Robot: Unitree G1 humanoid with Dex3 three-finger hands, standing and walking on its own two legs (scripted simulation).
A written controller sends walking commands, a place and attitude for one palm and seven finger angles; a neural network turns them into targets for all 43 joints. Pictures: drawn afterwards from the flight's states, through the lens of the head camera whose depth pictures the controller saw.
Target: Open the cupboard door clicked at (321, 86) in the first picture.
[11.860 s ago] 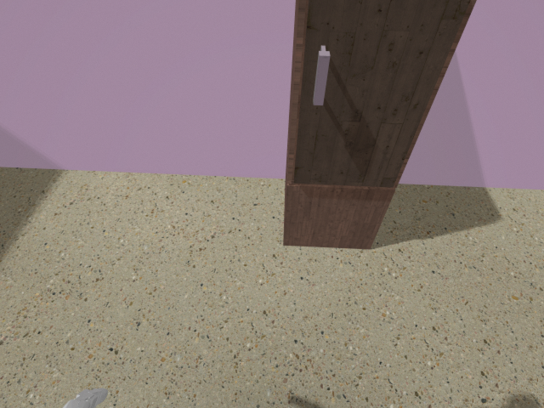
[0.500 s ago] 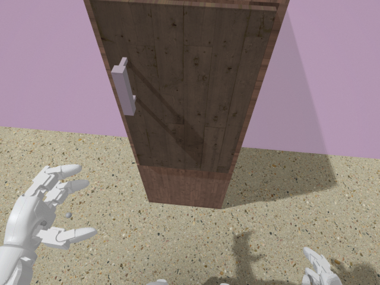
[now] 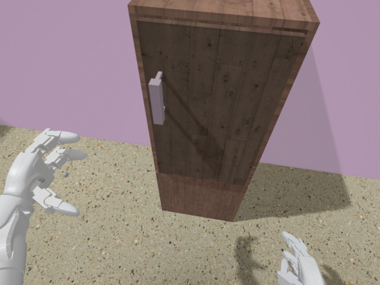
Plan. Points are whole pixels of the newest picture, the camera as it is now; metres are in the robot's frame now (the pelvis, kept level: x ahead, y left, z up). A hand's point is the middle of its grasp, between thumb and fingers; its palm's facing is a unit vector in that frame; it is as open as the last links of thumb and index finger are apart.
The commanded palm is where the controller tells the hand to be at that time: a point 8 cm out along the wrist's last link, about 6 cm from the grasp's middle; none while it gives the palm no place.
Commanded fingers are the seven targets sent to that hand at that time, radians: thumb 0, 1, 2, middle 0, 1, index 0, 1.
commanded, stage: raise the hand with hooked fingers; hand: left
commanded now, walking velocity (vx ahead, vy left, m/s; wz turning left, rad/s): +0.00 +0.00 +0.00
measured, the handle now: (159, 98) +0.54 +0.13 +0.09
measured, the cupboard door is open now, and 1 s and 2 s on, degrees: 0 0 0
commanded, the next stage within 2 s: move the hooked fingers beside the handle in 0.58 s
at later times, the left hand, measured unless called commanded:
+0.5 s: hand (67, 166) +0.29 +0.26 +0.11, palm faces -0.01 -1.00 -0.06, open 14.0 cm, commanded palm +0.26 +0.31 +0.11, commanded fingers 0.00 -0.50 0.30 -0.30 -1.20 -0.30 -1.20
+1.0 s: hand (90, 149) +0.33 +0.24 +0.11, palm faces -0.02 -1.00 -0.03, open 14.0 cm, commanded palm +0.31 +0.29 +0.11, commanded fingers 0.00 -0.50 0.30 -0.30 -1.20 -0.30 -1.20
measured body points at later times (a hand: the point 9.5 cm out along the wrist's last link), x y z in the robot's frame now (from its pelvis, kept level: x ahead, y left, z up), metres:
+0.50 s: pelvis +0.00 -0.01 +0.01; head +0.02 -0.01 +0.46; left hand +0.29 +0.32 +0.12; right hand +0.15 -0.26 -0.07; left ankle +0.00 +0.05 -0.72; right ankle +0.00 -0.11 -0.72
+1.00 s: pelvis -0.01 -0.04 +0.00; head +0.03 -0.04 +0.45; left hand +0.33 +0.29 +0.12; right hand +0.14 -0.29 -0.08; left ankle +0.00 +0.05 -0.72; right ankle +0.00 -0.11 -0.72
